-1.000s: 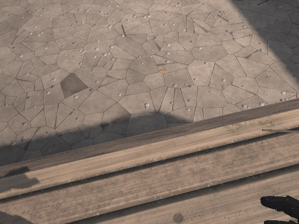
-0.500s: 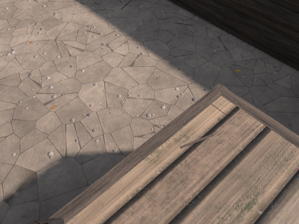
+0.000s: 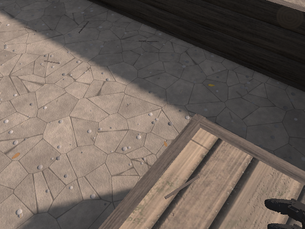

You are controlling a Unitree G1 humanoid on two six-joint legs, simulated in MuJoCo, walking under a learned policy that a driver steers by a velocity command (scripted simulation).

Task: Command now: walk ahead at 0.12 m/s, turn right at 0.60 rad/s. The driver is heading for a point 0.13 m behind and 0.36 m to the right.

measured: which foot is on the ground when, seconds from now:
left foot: up 0.00-0.00, down 0.02-0.48, up 0.50-0.92, down 0.94-1.00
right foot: down 0.00-0.04, up 0.06-0.46, down 0.48-0.94, up 0.96-1.00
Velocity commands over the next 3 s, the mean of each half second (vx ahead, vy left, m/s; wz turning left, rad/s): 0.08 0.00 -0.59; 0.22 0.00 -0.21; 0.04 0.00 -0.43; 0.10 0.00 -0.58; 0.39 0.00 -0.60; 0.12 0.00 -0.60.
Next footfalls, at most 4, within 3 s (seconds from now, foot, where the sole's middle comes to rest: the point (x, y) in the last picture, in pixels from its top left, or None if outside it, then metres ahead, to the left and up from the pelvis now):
0.02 left None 0.17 0.11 -0.77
0.48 right None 0.02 -0.13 -0.77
0.94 left None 0.34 -0.02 -0.77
1.32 right None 0.19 -0.23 -0.77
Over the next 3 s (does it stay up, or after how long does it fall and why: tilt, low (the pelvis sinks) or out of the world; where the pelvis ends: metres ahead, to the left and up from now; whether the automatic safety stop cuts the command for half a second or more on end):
stays up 0.29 -0.41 0.00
